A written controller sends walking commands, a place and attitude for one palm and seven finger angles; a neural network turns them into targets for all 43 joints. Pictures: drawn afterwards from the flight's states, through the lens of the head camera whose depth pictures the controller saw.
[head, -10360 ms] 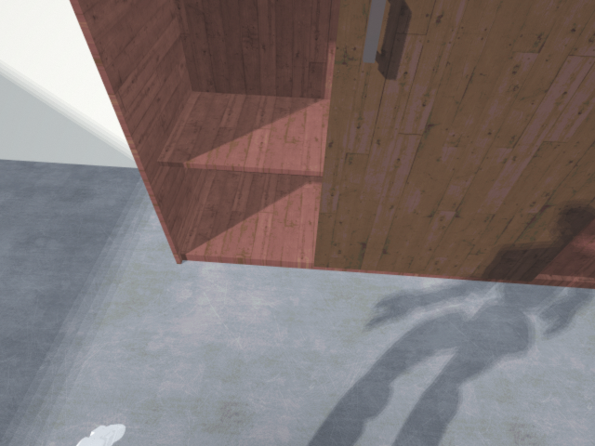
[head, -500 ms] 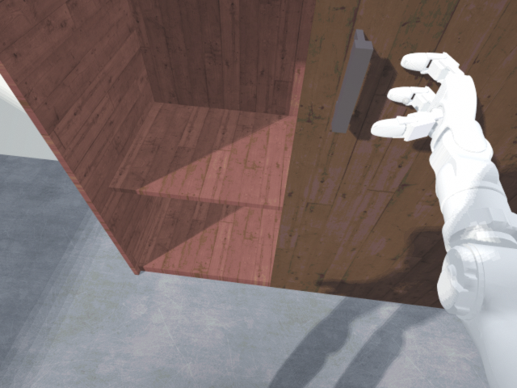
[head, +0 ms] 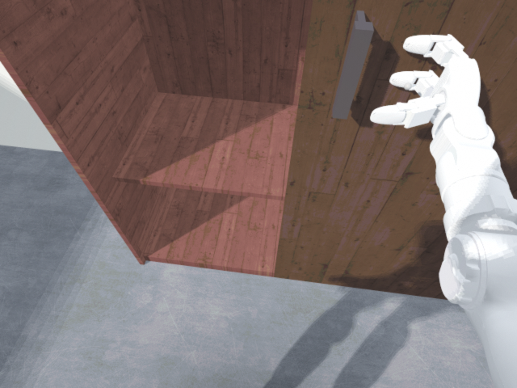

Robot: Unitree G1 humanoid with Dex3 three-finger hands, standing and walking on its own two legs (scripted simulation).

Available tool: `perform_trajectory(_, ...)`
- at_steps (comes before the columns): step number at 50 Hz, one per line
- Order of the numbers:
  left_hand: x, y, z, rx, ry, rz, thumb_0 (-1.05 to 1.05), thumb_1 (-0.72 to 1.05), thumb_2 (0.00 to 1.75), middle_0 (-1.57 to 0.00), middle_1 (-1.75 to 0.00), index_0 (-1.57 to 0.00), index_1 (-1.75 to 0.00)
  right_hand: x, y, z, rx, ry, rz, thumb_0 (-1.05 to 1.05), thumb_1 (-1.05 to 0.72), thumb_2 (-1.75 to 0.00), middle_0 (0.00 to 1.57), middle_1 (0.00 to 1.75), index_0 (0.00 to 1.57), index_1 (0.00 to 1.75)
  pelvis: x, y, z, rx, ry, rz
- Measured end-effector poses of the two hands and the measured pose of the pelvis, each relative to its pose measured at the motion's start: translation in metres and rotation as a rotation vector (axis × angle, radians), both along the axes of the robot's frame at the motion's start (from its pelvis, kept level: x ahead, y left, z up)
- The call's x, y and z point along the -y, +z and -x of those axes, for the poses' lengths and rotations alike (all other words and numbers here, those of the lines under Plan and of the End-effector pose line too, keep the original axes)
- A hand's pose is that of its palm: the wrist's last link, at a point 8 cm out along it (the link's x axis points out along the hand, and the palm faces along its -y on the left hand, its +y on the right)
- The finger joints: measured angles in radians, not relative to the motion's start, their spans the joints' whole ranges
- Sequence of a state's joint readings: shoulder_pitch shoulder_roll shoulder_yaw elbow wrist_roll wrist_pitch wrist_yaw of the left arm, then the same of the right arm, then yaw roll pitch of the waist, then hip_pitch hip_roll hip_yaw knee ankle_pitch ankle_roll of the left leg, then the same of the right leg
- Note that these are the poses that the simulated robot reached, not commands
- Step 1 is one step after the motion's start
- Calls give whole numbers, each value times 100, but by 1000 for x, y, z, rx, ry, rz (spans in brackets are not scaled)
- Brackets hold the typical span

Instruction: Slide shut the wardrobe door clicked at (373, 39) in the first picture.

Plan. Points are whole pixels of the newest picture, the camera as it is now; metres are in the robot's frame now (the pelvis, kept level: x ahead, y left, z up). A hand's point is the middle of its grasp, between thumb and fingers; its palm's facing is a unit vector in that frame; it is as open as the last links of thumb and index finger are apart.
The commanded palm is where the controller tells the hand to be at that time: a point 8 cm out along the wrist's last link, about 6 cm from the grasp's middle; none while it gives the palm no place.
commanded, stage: move the hooked fingers beside the handle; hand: right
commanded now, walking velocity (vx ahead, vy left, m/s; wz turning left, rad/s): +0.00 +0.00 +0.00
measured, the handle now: (349, 67) +0.55 -0.05 +0.21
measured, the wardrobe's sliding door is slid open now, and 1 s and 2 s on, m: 0.54 0.54 0.54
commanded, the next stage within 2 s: feel for the door with the fingertips in 1.06 s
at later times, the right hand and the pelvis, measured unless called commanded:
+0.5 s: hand (406, 86) +0.51 -0.13 +0.21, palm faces +0.06 +1.00 -0.02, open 13.6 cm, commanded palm +0.52 -0.16 +0.19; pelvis +0.00 +0.00 +0.00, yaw -1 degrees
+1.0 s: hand (408, 86) +0.51 -0.13 +0.21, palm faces +0.03 +1.00 -0.01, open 13.5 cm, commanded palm +0.51 -0.17 +0.19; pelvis +0.00 +0.00 +0.00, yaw +0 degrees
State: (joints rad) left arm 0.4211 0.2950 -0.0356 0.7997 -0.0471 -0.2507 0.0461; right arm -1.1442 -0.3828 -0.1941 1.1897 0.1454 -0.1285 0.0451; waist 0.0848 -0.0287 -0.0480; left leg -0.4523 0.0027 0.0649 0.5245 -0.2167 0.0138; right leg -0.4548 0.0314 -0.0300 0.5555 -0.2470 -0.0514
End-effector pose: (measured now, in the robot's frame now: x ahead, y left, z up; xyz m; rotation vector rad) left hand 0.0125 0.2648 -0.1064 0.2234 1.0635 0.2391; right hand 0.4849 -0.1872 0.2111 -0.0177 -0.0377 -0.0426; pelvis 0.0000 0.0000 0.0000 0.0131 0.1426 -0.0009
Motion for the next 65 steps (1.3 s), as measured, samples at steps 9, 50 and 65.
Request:
perform_trajectory(9, 4, -2, 3, -17, -19, 8, 0, 90, 90, -20, -30, -20, -30, -2, -1, 1, 15, -21, 5, -1, 50, -30, 40, 128, 37, 125, 1, -1, 1, -8, -8, 2)
perform_trajectory(50, -2, -3, 2, -21, 0, 17, 0, 90, 90, -20, -30, -20, -30, 1, -1, 0, 1, 10, -8, -1, 50, -30, 40, 126, 38, 124, -5, -3, 1, -9, -3, -4)
perform_trajectory(65, 4, -4, 3, -32, -6, 31, 0, 90, 90, -20, -30, -20, -30, -1, -2, 1, 17, 0, -11, -1, 50, -30, 39, 127, 36, 123, -1, -2, -1, -1, -6, -3)
